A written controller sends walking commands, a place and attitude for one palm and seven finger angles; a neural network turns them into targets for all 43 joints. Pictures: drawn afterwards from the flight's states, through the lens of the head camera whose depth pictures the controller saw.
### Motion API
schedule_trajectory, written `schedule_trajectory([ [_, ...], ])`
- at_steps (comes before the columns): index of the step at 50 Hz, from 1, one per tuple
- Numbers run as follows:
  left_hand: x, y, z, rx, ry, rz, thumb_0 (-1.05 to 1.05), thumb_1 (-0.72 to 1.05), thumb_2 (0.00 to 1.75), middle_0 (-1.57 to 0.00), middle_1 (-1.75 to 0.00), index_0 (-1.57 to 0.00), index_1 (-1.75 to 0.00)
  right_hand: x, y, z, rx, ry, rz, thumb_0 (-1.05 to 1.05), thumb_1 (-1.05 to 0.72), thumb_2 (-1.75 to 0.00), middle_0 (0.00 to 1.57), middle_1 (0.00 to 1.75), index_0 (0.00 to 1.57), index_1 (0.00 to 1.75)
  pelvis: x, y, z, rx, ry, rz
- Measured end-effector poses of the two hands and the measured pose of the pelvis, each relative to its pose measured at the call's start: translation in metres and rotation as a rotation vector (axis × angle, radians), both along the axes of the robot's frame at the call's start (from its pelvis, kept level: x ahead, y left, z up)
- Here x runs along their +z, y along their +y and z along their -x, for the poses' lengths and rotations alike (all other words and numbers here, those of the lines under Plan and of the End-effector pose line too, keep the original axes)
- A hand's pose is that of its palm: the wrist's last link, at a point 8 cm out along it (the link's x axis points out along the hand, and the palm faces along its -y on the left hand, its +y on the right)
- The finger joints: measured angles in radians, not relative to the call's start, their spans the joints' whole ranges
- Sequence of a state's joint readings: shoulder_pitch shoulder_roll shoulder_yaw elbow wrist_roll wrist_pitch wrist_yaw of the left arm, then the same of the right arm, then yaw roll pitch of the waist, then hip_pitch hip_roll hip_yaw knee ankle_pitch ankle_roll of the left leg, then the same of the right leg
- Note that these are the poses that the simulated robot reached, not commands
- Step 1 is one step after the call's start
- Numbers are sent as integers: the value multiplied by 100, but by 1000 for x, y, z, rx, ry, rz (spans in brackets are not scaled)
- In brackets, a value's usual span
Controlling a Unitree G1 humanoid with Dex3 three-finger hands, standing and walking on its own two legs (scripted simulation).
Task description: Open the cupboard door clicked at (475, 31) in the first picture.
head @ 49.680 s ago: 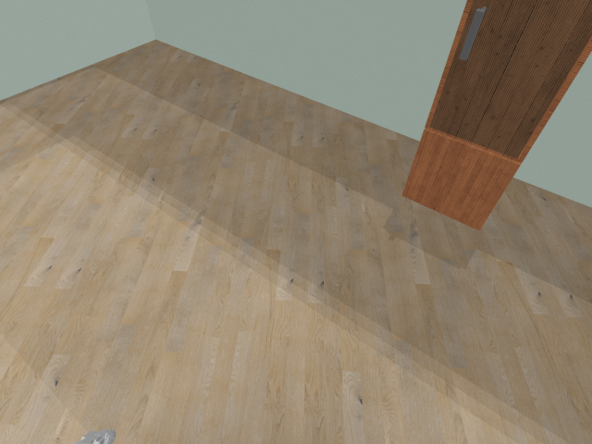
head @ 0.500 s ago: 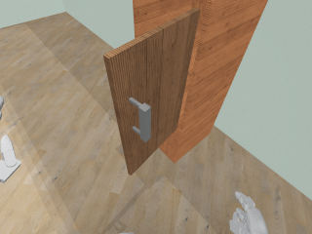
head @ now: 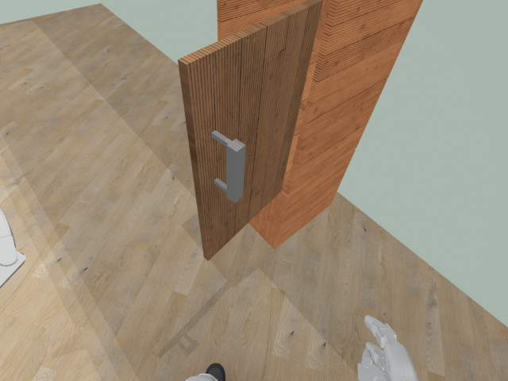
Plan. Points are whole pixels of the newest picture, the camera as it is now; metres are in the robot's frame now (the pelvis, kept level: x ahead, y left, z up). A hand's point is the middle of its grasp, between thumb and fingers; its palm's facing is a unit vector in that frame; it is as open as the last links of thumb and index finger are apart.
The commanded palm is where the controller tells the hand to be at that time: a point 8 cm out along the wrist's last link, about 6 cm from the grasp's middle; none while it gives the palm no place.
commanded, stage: step back with the hand held close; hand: left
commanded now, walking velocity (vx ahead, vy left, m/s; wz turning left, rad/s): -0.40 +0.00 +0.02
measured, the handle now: (226, 167) +0.47 +0.10 +0.04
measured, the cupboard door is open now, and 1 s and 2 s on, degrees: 99 99 99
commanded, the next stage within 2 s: stop stepping back and stand still in 0.12 s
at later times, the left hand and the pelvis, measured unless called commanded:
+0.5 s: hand out of the picture +0.09 +0.28 +0.15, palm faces +0.50 -0.76 -0.42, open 7.4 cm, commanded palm +0.05 +0.30 +0.18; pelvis -0.08 +0.00 +0.00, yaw +2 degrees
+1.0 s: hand out of the picture +0.05 +0.27 +0.16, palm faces +0.50 -0.77 -0.39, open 7.4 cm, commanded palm +0.00 +0.30 +0.18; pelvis -0.13 +0.00 +0.00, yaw +1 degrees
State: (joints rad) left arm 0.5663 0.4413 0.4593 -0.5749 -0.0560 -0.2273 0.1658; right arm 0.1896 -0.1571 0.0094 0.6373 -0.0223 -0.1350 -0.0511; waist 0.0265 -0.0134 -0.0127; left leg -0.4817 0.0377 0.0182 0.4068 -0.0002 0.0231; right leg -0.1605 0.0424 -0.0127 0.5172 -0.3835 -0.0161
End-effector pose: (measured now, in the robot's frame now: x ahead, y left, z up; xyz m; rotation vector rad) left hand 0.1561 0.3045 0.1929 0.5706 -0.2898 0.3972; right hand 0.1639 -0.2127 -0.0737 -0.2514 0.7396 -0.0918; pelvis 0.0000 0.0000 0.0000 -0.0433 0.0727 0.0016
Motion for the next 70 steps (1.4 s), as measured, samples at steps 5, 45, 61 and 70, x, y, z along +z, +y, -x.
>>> schedule_trajectory([
  [5, -10, -24, 2, -90, 45, 15, 1, 89, 90, -21, -30, -21, -30, -7, -11, 9, -24, -9, -9, 1, -90, -90, 20, 30, 21, 30, -4, -5, 26, -33, -25, 7],
  [45, -12, -7, 153, 77, 43, 61, 1, 89, 90, -21, -30, -21, -30, -6, -11, 151, -13, -24, -24, 1, -90, -90, 20, 30, 21, 30, 1, -8, 135, 21, -96, -30],
  [61, -190, -21, 117, 99, 714, 349, 0, 90, 90, -19, -29, -20, -30, -49, -41, 169, -33, 198, -21, 1, -90, -90, 19, 30, 20, 30, -8, -6, 125, 65, -81, -37],
  [70, -333, -89, 225, 208, 1361, 710, -4, 100, 90, -20, -30, -21, -30, -58, -25, 244, -70, 536, -15, 1, -91, -90, 19, 30, 20, 29, -1, -9, 118, 69, -91, -37],
])
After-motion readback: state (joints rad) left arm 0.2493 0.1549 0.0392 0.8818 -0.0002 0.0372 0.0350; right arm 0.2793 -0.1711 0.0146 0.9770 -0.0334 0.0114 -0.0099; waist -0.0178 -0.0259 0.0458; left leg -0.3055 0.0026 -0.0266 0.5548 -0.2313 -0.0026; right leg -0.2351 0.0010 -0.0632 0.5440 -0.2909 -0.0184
